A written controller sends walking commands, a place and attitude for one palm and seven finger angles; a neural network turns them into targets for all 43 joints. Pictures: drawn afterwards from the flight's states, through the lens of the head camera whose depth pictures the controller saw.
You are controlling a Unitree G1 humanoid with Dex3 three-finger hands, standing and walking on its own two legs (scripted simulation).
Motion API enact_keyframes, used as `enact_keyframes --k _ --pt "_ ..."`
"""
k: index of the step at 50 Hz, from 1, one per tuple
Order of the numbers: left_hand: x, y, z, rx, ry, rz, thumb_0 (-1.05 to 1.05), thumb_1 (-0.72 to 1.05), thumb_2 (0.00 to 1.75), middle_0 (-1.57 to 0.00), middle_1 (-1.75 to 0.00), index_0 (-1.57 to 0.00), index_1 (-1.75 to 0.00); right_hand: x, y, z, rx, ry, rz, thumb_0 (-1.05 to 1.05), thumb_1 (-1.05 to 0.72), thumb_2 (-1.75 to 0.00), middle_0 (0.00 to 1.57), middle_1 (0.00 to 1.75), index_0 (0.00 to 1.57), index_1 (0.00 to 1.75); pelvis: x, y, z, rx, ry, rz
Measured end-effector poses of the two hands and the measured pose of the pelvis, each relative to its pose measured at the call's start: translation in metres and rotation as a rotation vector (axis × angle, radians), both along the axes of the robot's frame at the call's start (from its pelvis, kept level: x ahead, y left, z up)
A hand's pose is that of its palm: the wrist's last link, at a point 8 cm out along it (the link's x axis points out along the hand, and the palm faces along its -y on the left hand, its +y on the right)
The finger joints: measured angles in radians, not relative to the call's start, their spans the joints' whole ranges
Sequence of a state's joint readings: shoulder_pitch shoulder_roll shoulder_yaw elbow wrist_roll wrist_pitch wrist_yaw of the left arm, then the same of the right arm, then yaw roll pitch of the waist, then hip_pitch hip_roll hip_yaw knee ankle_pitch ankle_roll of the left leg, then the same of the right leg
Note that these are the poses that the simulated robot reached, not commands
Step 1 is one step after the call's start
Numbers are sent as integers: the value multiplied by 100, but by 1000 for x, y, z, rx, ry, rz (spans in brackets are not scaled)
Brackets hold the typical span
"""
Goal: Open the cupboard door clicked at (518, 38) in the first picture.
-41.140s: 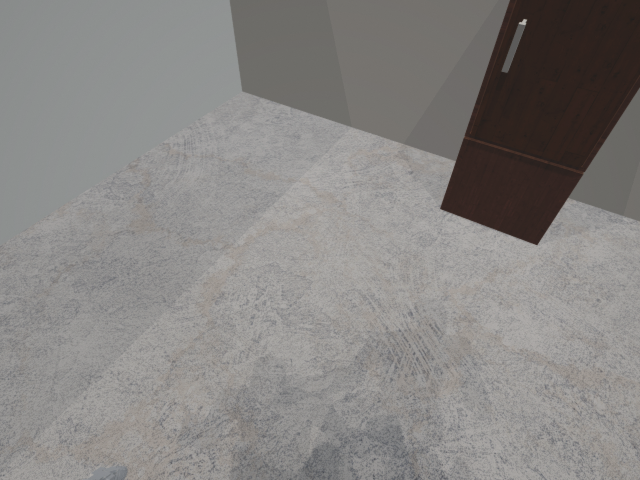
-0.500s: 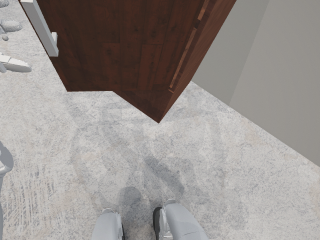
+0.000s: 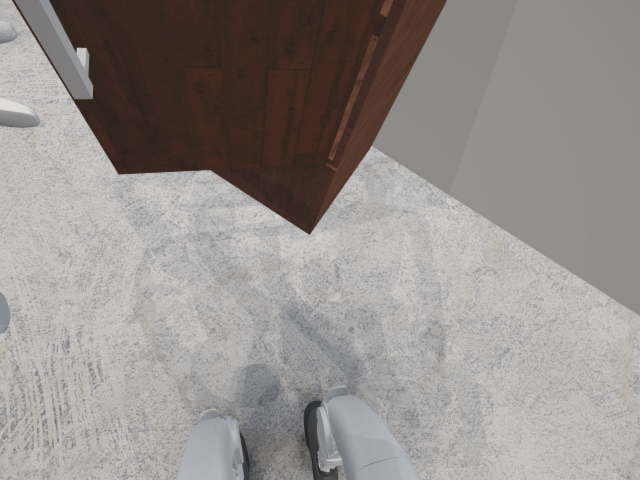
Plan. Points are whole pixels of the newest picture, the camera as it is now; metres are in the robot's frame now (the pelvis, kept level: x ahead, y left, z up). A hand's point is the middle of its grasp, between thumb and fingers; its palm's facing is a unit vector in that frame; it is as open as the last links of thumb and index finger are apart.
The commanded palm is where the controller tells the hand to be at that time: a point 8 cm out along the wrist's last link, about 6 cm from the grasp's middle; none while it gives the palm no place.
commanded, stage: slide the fingers in behind the handle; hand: left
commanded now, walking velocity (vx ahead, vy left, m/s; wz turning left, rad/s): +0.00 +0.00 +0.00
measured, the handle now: (57, 26) +0.60 +0.21 +0.08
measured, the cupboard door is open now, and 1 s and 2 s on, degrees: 41 41 41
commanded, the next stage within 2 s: close the thumb around the handle in 1.44 s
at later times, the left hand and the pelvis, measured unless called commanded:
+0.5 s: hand (31, 55) +0.56 +0.22 +0.09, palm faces +0.02 -1.00 -0.01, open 14.0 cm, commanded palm +0.54 +0.25 +0.08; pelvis +0.01 +0.00 +0.00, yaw +1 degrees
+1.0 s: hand (78, 59) +0.55 +0.18 +0.09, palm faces +0.02 -1.00 -0.02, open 14.0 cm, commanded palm +0.53 +0.22 +0.08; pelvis +0.01 -0.01 +0.01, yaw +1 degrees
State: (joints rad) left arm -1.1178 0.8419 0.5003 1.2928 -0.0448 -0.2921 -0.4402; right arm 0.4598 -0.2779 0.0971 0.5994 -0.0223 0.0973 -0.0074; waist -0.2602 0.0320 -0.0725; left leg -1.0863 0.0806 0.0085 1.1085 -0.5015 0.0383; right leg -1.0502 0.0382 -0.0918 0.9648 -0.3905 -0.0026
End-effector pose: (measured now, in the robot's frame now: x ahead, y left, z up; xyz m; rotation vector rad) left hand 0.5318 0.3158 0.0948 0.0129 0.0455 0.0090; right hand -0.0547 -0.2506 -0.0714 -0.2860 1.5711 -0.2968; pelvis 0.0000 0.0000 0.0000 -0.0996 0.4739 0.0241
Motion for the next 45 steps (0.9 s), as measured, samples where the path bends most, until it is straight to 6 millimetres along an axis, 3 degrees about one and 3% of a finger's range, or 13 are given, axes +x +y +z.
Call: enact_keyframes --k 20,28,45 --pt "5 -34 -3 -4 -9 -6 -1 -50 30 -30 -120 -30 -120 33 -1 -4 16 -81 38 0 -91 -90 20 30 20 30 7 2 4 4 -16 10" --pt "5 -41 -4 12 -14 9 -1 -50 30 -31 -120 -31 -121 33 0 -9 40 -76 30 0 -91 -90 20 30 20 30 9 -1 4 11 -14 8" --pt "4 -76 -2 4 -21 1 -1 -50 30 -30 -120 -31 -120 34 -14 -8 47 -93 22 0 -91 -90 20 30 20 30 11 -11 6 26 -30 3"
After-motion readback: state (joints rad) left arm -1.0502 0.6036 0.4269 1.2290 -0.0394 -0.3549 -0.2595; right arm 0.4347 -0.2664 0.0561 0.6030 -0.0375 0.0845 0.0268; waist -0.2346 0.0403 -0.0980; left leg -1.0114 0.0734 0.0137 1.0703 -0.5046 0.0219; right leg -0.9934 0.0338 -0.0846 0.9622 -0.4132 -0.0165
